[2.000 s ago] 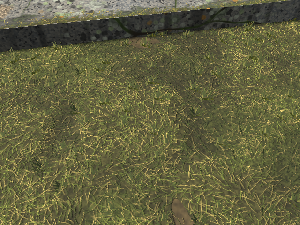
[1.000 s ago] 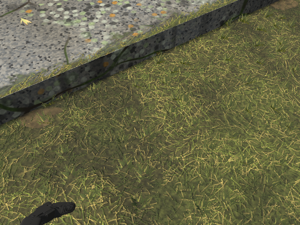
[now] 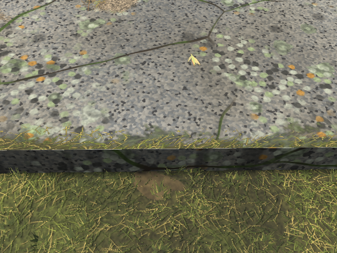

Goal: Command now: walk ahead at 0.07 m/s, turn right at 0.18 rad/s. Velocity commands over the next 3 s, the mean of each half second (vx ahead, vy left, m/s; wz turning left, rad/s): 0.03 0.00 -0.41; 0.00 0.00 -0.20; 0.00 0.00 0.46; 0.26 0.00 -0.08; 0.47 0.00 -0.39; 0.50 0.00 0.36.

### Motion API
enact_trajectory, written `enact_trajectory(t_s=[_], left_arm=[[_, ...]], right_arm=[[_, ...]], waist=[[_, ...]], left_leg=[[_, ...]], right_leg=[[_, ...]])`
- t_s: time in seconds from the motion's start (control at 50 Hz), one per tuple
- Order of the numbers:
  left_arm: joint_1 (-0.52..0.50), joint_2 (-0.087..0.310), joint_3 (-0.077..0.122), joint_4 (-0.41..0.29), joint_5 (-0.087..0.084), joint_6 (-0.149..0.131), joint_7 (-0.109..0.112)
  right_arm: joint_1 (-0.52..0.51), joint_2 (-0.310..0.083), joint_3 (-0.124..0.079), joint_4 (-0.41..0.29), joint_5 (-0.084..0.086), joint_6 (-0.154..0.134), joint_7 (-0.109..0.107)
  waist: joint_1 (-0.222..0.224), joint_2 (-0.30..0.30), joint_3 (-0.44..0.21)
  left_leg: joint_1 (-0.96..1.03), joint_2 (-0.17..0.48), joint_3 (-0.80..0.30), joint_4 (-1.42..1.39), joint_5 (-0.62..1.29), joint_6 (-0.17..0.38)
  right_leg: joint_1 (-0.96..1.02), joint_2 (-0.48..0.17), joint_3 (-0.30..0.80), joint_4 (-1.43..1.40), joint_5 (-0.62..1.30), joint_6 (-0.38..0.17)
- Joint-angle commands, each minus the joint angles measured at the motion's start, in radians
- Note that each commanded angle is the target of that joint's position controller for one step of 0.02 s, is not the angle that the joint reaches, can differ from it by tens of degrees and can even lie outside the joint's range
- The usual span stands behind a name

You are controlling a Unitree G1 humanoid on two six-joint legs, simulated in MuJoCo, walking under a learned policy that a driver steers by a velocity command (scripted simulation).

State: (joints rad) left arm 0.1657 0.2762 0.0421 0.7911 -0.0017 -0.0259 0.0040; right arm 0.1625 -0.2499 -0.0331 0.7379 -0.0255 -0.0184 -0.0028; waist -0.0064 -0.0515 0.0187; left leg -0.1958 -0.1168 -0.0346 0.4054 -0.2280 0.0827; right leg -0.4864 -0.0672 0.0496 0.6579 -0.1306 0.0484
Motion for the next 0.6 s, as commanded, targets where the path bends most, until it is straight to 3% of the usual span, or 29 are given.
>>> enact_trajectory(t_s=[0.02,0.04,0.06,0.08,0.1,0.12,0.14,0.16,0.18,0.2,0.22,0.28,0.34,0.38,0.4,0.42,0.44,0.46,0.48,0.52,0.56,0.6], left_arm=[[-0.047,0.137,0.039,-0.092,-0.001,-0.015,-0.006],[-0.039,0.139,0.04,-0.096,0.001,-0.016,-0.011],[-0.03,0.165,0.047,-0.101,0.004,-0.017,-0.011],[-0.033,0.22,0.062,-0.104,0.005,-0.014,-0.009],[0.021,0.215,0.069,-0.094,-0.005,-0.006,-0.007],[0.071,0.182,0.062,-0.089,-0.006,0.006,0.002],[0.129,0.175,0.058,-0.077,0.006,0.004,0.006],[0.122,0.189,0.063,-0.083,0.011,-0.002,0.01],[0.073,0.201,0.07,-0.095,0.003,-0.004,0.015],[0.024,0.198,0.072,-0.108,-0.007,0.0,0.022],[-0.007,0.186,0.072,-0.115,-0.016,0.013,0.028],[-0.019,0.196,0.082,-0.125,-0.012,0.051,0.039],[-0.036,0.203,0.089,-0.138,-0.018,0.065,0.039],[-0.057,0.19,0.085,-0.148,-0.027,0.073,0.042],[-0.03,0.158,0.075,-0.146,-0.022,0.073,0.042],[-0.017,0.093,0.058,-0.172,-0.013,0.066,0.037],[-0.013,0.157,0.077,-0.171,-0.004,0.051,0.036],[0.014,0.21,0.097,-0.145,-0.01,0.05,0.034],[0.048,0.209,0.103,-0.116,-0.012,0.059,0.036],[0.068,0.171,0.096,-0.096,-0.007,0.075,0.042],[0.025,0.145,0.085,-0.127,-0.017,0.074,0.035],[-0.035,0.126,0.072,-0.163,-0.023,0.07,0.029]], right_arm=[[0.015,-0.186,-0.05,-0.017,0.017,0.003,-0.009],[0.031,-0.189,-0.052,-0.008,0.027,0.011,-0.017],[0.057,-0.184,-0.053,-0.005,0.026,0.013,-0.025],[0.107,-0.171,-0.055,-0.014,0.009,0.008,-0.03],[0.071,-0.159,-0.053,-0.027,0.001,0.007,-0.038],[0.008,-0.137,-0.05,-0.042,0.0,0.01,-0.04],[-0.046,-0.125,-0.047,-0.067,0.011,0.017,-0.038],[-0.045,-0.123,-0.049,-0.068,0.023,0.024,-0.035],[-0.037,-0.123,-0.052,-0.064,0.03,0.031,-0.033],[-0.037,-0.125,-0.053,-0.062,0.029,0.035,-0.036],[-0.046,-0.116,-0.051,-0.062,0.028,0.035,-0.039],[-0.023,-0.094,-0.046,-0.049,0.038,0.027,-0.031],[0.013,-0.111,-0.052,-0.038,0.04,0.018,-0.015],[0.072,-0.125,-0.062,-0.017,0.035,0.014,-0.008],[0.098,-0.178,-0.078,-0.016,0.024,0.016,-0.014],[0.079,-0.284,-0.101,-0.027,-0.004,0.026,-0.021],[0.035,-0.26,-0.093,-0.054,-0.042,0.017,-0.019],[-0.031,-0.2,-0.074,-0.077,-0.037,0.006,-0.024],[-0.082,-0.168,-0.066,-0.084,-0.015,0.0,-0.028],[-0.092,-0.146,-0.055,-0.082,0.011,-0.003,-0.038],[-0.045,-0.146,-0.053,-0.068,0.009,0.005,-0.047],[0.014,-0.161,-0.059,-0.053,0.007,0.014,-0.056]], waist=[[-0.01,0.149,-0.057],[-0.003,0.13,-0.051],[-0.009,0.083,-0.068],[-0.06,-0.03,-0.104],[-0.025,-0.113,-0.147],[0.024,-0.168,-0.156],[0.069,-0.197,-0.17],[0.063,-0.139,-0.184],[0.039,-0.078,-0.165],[0.02,-0.058,-0.15],[0.012,-0.063,-0.138],[0.012,-0.114,-0.166],[0.009,-0.139,-0.17],[-0.026,-0.126,-0.151],[-0.02,-0.05,-0.143],[0.016,0.253,-0.101],[0.006,0.301,-0.081],[0.034,0.21,-0.056],[0.059,0.167,-0.034],[0.045,0.164,-0.018],[0.016,0.179,-0.019],[-0.027,0.195,-0.032]], left_leg=[[0.081,0.325,-0.142,0.0,0.508,0.124],[0.092,0.317,-0.141,0.033,0.486,0.1],[0.086,0.279,-0.118,0.089,0.43,0.063],[0.026,0.176,-0.043,0.176,0.327,0.011],[-0.069,0.082,0.043,0.293,0.143,-0.057],[-0.2,0.016,0.052,0.406,-0.149,-0.095],[-0.329,0.007,-0.01,0.577,-0.45,-0.106],[-0.37,0.033,-0.064,0.707,-0.469,-0.112],[-0.386,0.061,-0.078,0.724,-0.41,-0.118],[-0.373,0.081,-0.072,0.64,-0.349,-0.125],[-0.35,0.085,-0.056,0.539,-0.311,-0.137],[-0.212,0.052,-0.024,0.369,-0.207,-0.16],[-0.113,0.045,-0.02,0.2,-0.11,-0.149],[0.015,0.052,0.001,0.01,0.021,-0.118],[0.103,0.166,-0.089,-0.057,0.014,-0.072],[0.123,0.407,-0.379,-0.146,0.022,0.063],[0.021,0.532,-0.516,-0.18,0.068,0.179],[-0.013,0.495,-0.434,-0.17,0.088,0.175],[-0.017,0.426,-0.323,-0.149,0.093,0.126],[0.021,0.37,-0.202,-0.124,0.177,0.094],[0.061,0.35,-0.124,-0.118,0.26,0.11],[0.157,0.373,-0.109,-0.113,0.307,0.131]], right_leg=[[0.057,0.021,-0.029,-0.076,-0.063,-0.041],[0.084,0.023,-0.027,-0.15,0.033,-0.06],[0.139,-0.003,0.021,-0.172,0.267,-0.087],[0.225,-0.059,0.117,-0.139,0.521,-0.14],[0.303,-0.131,0.24,-0.173,0.576,-0.234],[0.385,-0.216,0.377,-0.23,0.586,-0.323],[0.46,-0.274,0.484,-0.281,0.554,-0.377],[0.47,-0.268,0.483,-0.277,0.499,-0.368],[0.437,-0.236,0.421,-0.269,0.465,-0.329],[0.4,-0.194,0.367,-0.274,0.413,-0.284],[0.377,-0.154,0.338,-0.281,0.358,-0.255],[0.316,-0.1,0.315,-0.287,0.313,-0.238],[0.273,-0.09,0.356,-0.29,0.194,-0.227],[0.189,-0.044,0.354,-0.264,0.037,-0.179],[0.086,0.007,0.312,-0.184,-0.135,-0.126],[-0.111,0.17,0.132,0.044,-0.38,-0.064],[-0.135,0.141,0.117,0.282,-0.483,-0.03],[-0.118,0.115,0.136,0.41,-0.426,-0.025],[-0.123,0.11,0.122,0.459,-0.364,-0.014],[-0.154,0.099,0.101,0.546,-0.277,0.019],[-0.167,0.089,0.053,0.521,-0.238,0.046],[-0.195,0.066,0.032,0.425,-0.229,0.068]])
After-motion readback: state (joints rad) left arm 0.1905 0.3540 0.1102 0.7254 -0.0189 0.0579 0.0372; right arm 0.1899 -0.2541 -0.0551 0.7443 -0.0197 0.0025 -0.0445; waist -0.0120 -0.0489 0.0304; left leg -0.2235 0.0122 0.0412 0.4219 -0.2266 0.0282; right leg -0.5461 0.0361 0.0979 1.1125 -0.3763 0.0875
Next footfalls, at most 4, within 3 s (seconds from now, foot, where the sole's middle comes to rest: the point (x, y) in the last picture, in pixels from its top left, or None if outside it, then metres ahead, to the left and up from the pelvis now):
0.06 right None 0.11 -0.14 -0.78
0.40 left None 0.11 0.11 -0.78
0.82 right None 0.01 -0.14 -0.78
1.24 left None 0.09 0.11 -0.78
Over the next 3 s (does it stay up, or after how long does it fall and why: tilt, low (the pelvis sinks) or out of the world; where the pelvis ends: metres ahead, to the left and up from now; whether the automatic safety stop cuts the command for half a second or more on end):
stays up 0.63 -0.22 0.00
